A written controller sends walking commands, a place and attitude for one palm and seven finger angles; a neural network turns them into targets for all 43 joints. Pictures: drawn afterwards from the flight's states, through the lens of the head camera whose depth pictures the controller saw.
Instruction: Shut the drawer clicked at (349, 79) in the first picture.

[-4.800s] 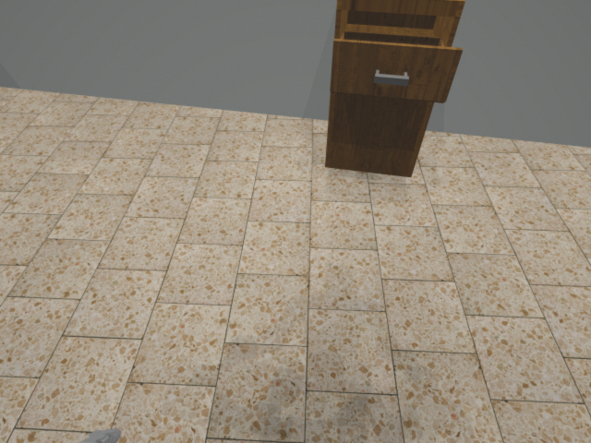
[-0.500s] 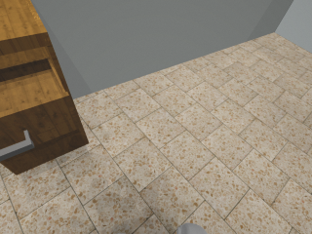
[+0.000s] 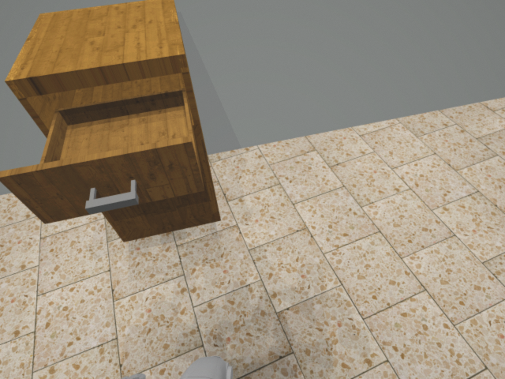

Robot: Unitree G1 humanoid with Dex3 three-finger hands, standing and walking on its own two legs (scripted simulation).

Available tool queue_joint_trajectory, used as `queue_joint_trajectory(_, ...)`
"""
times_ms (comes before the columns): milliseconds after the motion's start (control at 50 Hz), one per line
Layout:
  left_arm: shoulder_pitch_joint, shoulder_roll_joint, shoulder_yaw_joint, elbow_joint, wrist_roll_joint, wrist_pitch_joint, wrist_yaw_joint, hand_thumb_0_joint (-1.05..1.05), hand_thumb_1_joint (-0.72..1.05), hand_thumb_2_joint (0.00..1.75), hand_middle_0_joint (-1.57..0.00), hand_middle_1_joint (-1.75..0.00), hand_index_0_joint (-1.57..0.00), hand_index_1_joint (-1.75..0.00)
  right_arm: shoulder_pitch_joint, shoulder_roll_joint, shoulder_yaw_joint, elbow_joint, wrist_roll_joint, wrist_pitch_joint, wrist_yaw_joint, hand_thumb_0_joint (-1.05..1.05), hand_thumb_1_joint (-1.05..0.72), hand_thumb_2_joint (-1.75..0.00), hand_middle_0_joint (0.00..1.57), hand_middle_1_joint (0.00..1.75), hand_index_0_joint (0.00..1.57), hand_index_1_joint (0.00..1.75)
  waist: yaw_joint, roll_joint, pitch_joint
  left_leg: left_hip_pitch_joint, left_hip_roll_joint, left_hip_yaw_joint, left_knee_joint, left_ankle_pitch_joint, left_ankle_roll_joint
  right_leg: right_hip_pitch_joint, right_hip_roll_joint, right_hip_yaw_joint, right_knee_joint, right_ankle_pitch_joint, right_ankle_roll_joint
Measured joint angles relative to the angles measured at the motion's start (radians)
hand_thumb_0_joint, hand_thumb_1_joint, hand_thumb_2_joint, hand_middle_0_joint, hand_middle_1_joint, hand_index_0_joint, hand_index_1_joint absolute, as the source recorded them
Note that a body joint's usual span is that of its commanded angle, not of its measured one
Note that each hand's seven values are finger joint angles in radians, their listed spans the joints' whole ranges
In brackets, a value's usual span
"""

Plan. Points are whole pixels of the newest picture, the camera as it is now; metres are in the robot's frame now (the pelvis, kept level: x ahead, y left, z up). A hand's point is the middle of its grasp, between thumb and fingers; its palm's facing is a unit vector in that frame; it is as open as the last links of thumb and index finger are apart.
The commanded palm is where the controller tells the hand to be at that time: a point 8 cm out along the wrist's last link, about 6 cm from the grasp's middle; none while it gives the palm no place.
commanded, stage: turn to face it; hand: left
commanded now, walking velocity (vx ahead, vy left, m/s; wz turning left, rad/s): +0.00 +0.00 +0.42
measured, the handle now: (113, 195) +0.51 +0.36 -0.08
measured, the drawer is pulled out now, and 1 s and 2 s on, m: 0.30 0.30 0.30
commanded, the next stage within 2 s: take the last steps up to it in 0.40 s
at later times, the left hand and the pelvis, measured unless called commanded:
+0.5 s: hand out of the picture +0.01 +0.27 -0.16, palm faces +0.22 -0.94 -0.26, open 7.4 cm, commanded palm none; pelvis -0.02 +0.05 +0.01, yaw +10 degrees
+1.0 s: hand out of the picture -0.09 +0.19 -0.16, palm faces +0.37 -0.92 -0.16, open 7.3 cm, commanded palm none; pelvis +0.04 +0.07 +0.00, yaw +16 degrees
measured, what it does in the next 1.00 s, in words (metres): steps on the spot, turning left: left foot, then right foot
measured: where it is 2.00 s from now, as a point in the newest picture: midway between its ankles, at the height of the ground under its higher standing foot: (233, 359)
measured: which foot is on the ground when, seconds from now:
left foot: up 0.00-0.16, down 0.18-0.66, up 0.68-1.00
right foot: down 0.00-0.18, up 0.20-0.64, down 0.66-1.00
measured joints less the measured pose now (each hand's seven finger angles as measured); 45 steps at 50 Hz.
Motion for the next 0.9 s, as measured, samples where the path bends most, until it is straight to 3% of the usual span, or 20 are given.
queue_joint_trajectory(120, 0.024, 0.018, 0.003, 0.016, 0.007, 0.0, -0.008, 0.0, 0.9, 0.9, -0.2, -0.3, -0.21, -0.3, -0.031, 0.012, 0.02, 0.003, 0.006, -0.002, -0.002, 0.01, -0.91, -0.9, 0.2, 0.29, 0.2, 0.3, 0.031, -0.043, 0.019, 0.136, 0.025, 0.047, -0.281, -0.039, 0.006, -0.008, -0.051, -0.057, 0.033, -0.019, 0.026)
queue_joint_trajectory(160, 0.037, 0.034, 0.011, 0.026, 0.004, 0.004, -0.008, 0.0, 0.9, 0.9, -0.2, -0.3, -0.21, -0.3, -0.039, 0.017, 0.029, -0.004, 0.007, -0.014, -0.003, 0.01, -0.91, -0.9, 0.2, 0.29, 0.2, 0.3, 0.039, -0.055, 0.022, 0.204, 0.021, 0.066, -0.427, 0.023, 0.017, -0.022, -0.067, -0.074, 0.071, -0.038, 0.043)
queue_joint_trajectory(180, 0.047, 0.044, 0.016, 0.03, -0.001, 0.008, -0.009, 0.0, 0.9, 0.9, -0.2, -0.3, -0.21, -0.3, -0.041, 0.018, 0.033, -0.009, 0.006, -0.024, -0.003, 0.01, -0.91, -0.9, 0.2, 0.29, 0.2, 0.3, 0.041, -0.059, 0.018, 0.237, 0.02, 0.074, -0.5, 0.077, 0.043, -0.039, -0.075, -0.08, 0.108, -0.055, 0.052)
queue_joint_trajectory(220, 0.043, 0.074, 0.029, 0.049, -0.006, 0.03, -0.006, 0.0, 0.9, 0.9, -0.2, -0.3, -0.21, -0.3, -0.053, 0.038, 0.041, -0.014, 0.005, -0.044, -0.006, 0.01, -0.91, -0.9, 0.2, 0.29, 0.2, 0.3, 0.049, -0.092, 0.033, 0.225, -0.001, 0.079, -0.478, 0.071, 0.093, -0.101, -0.075, -0.018, 0.259, -0.168, 0.062)
queue_joint_trajectory(260, 0.037, 0.091, 0.036, 0.072, -0.009, 0.05, 0.002, 0.01, 0.9, 0.9, -0.2, -0.3, -0.2, -0.3, -0.052, 0.052, 0.051, -0.018, 0.005, -0.057, -0.016, 0.01, -0.91, -0.9, 0.2, 0.29, 0.2, 0.3, 0.053, -0.093, 0.037, 0.231, 0.0, 0.074, -0.482, 0.069, 0.11, -0.162, -0.036, 0.04, 0.418, -0.238, 0.063)
queue_joint_trajectory(300, 0.027, 0.1, 0.041, 0.088, -0.01, 0.057, 0.001, 0.01, 0.91, 0.9, -0.2, -0.3, -0.2, -0.3, -0.046, 0.062, 0.058, -0.017, 0.003, -0.061, -0.027, 0.0, -0.91, -0.9, 0.2, 0.29, 0.2, 0.3, 0.05, -0.084, 0.037, 0.251, -0.002, 0.062, -0.523, 0.092, 0.112, -0.205, -0.011, 0.068, 0.515, -0.21, 0.064)
queue_joint_trajectory(360, 0.016, 0.102, 0.043, 0.09, -0.011, 0.052, -0.004, 0.01, 0.91, 0.9, -0.2, -0.3, -0.2, -0.3, -0.034, 0.072, 0.066, -0.004, 0.004, -0.06, -0.034, 0.0, -0.91, -0.9, 0.2, 0.29, 0.2, 0.3, 0.049, -0.07, 0.031, 0.279, -0.011, 0.05, -0.593, 0.136, 0.12, -0.233, 0.005, 0.087, 0.538, -0.149, 0.065)
queue_joint_trajectory(560, -0.037, 0.058, 0.029, 0.078, -0.012, 0.041, -0.001, 0.01, 0.91, 0.9, -0.19, -0.3, -0.2, -0.3, 0.033, 0.092, 0.064, 0.052, -0.003, -0.052, -0.036, 0.0, -0.91, -0.9, 0.2, 0.3, 0.21, 0.3, 0.011, -0.028, -0.002, 0.29, -0.047, 0.003, -0.666, 0.199, 0.122, -0.145, 0.047, 0.116, 0.302, -0.143, 0.05)
queue_joint_trajectory(660, -0.013, 0.023, 0.01, 0.081, -0.002, -0.001, -0.01, 0.0, 0.91, 0.9, -0.19, -0.3, -0.2, -0.3, 0.089, 0.089, 0.054, 0.091, 0.001, -0.051, -0.034, 0.01, -0.91, -0.9, 0.2, 0.3, 0.2, 0.3, 0.005, -0.016, -0.047, 0.251, -0.062, -0.006, -0.587, 0.144, 0.102, 0.006, 0.068, 0.105, -0.002, -0.065, 0.013)
queue_joint_trajectory(720, 0.029, -0.015, 0.001, 0.094, 0.002, -0.023, -0.009, 0.0, 0.91, 0.9, -0.2, -0.3, -0.2, -0.3, 0.12, 0.076, 0.044, 0.119, -0.002, -0.038, -0.027, 0.01, -0.91, -0.9, 0.2, 0.29, 0.2, 0.3, 0.013, 0.014, -0.063, 0.17, -0.049, -0.016, -0.363, -0.016, 0.088, 0.029, 0.082, 0.085, -0.017, -0.011, -0.025)
queue_joint_trajectory(780, 0.101, -0.035, 0.001, 0.122, 0.0, -0.04, -0.004, 0.0, 0.91, 0.9, -0.2, -0.3, -0.2, -0.3, 0.137, 0.069, 0.035, 0.135, -0.007, -0.037, -0.013, 0.01, -0.91, -0.9, 0.2, 0.29, 0.2, 0.3, 0.019, 0.006, -0.08, 0.088, -0.022, 0.002, -0.177, 0.036, 0.078, 0.084, 0.076, 0.083, -0.096, 0.013, -0.029)
queue_joint_trajectory(840, 0.156, -0.044, -0.002, 0.163, -0.002, -0.05, -0.006, 0.0, 0.92, 0.9, -0.2, -0.3, -0.2, -0.3, 0.145, 0.064, 0.025, 0.136, -0.007, -0.048, -0.01, 0.01, -0.91, -0.9, 0.2, 0.29, 0.2, 0.3, 0.012, 0.003, -0.076, 0.033, 0.023, 0.011, -0.117, 0.119, 0.061, 0.134, 0.072, 0.066, -0.161, 0.031, -0.023)
queue_joint_trajectory(900, 0.196, -0.053, -0.004, 0.199, 0.0, -0.058, -0.007, 0.0, 0.91, 0.9, -0.2, -0.3, -0.2, -0.3, 0.138, 0.063, 0.022, 0.141, -0.005, -0.052, -0.01, 0.01, -0.91, -0.9, 0.2, 0.29, 0.2, 0.3, 0.018, -0.003, -0.063, 0.014, 0.061, 0.022, -0.161, 0.149, 0.051, 0.165, 0.067, 0.049, -0.192, 0.028, -0.014)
